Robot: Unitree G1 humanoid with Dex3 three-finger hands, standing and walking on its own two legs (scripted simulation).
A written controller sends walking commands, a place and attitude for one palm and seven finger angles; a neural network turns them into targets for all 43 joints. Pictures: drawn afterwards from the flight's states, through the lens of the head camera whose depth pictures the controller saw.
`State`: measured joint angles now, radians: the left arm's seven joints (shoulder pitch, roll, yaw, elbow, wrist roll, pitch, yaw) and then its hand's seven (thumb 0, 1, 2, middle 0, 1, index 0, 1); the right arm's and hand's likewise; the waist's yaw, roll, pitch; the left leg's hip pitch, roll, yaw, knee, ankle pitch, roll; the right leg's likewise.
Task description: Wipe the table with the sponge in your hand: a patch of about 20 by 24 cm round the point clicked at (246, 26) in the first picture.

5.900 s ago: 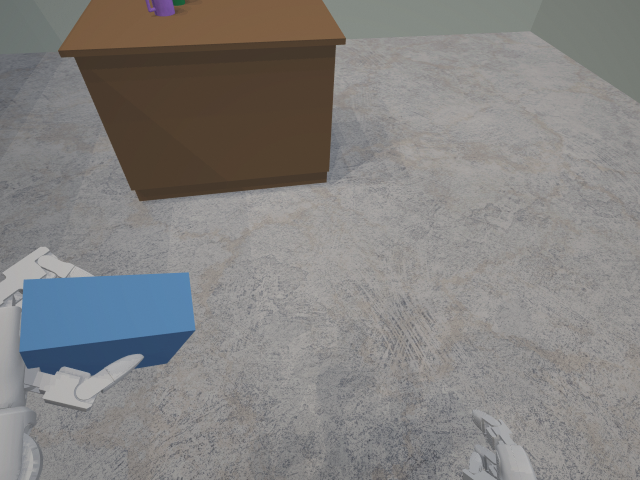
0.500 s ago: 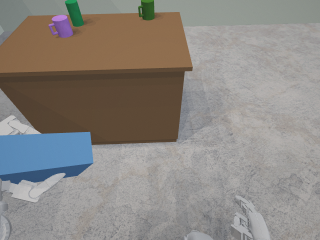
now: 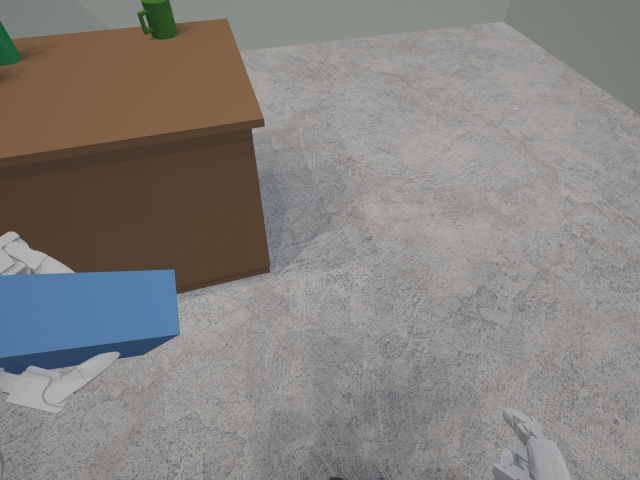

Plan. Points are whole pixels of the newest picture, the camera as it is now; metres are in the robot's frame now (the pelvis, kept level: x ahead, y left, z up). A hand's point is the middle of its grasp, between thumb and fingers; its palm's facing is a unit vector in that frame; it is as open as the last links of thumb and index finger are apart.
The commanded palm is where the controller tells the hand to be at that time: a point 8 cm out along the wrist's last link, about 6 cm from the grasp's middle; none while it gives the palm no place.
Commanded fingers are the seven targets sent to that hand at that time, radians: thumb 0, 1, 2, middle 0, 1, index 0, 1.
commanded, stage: take the last steps up to it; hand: left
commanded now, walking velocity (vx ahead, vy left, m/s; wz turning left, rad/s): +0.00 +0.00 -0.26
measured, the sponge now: (109, 322) +0.23 +0.20 +0.16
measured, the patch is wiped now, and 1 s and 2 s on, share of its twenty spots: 0.00 0.00 0.00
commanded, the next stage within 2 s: none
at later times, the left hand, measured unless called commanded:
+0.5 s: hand (69, 358) +0.18 +0.21 +0.18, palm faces +0.33 -0.80 -0.51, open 9.5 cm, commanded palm +0.13 +0.26 +0.18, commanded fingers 0.00 0.10 1.30 -1.20 -1.60 -1.20 -1.60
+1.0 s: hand (40, 295) +0.24 +0.26 +0.17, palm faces +0.40 -0.79 -0.47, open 9.5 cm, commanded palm +0.18 +0.31 +0.18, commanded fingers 0.00 0.10 1.30 -1.20 -1.60 -1.20 -1.60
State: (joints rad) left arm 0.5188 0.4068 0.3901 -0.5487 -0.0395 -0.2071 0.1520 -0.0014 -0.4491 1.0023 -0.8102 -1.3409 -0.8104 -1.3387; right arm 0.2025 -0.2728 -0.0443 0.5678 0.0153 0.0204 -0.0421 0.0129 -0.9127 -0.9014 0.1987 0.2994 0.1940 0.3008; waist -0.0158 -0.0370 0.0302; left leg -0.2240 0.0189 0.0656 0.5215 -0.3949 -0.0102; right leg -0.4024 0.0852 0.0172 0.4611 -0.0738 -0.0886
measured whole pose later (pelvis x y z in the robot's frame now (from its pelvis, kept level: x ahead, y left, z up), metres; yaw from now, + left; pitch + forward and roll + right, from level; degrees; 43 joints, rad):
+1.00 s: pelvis +0.03 +0.03 +0.00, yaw +1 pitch +0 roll +1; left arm 0.45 0.34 0.35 -0.44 -0.02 -0.26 0.13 0.00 -0.45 1.01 -0.81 -1.34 -0.81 -1.34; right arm 0.17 -0.19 0.00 0.68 0.01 -0.05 -0.03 0.01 -0.91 -0.90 0.20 0.30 0.20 0.30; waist 0.01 0.04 0.07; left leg -0.50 0.04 0.05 1.15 -0.36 -0.02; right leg -0.26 -0.07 -0.17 0.58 -0.31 -0.03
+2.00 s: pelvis +0.24 +0.16 -0.01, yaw -1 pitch +0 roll +1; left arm 0.40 0.41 0.40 -0.48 -0.02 -0.25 0.17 0.00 -0.45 1.01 -0.81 -1.34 -0.81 -1.34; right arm 0.17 -0.17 -0.04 0.60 0.02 -0.09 -0.06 0.01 -0.91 -0.90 0.20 0.30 0.19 0.30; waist -0.01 -0.05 0.06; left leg -0.32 0.05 0.16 0.58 -0.26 0.02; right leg -0.42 -0.10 -0.07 1.09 -0.53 0.02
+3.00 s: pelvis +0.42 +0.22 +0.00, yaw -3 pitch +0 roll +2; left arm 0.47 0.35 0.36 -0.46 -0.03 -0.22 0.16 0.00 -0.45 1.01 -0.81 -1.35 -0.81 -1.34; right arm 0.19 -0.19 0.02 0.66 0.00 -0.04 -0.05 0.01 -0.91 -0.90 0.21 0.30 0.20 0.30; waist 0.00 0.01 0.07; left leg -0.40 0.02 0.08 0.89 -0.43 -0.02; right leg -0.25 -0.06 -0.14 0.55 -0.30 -0.04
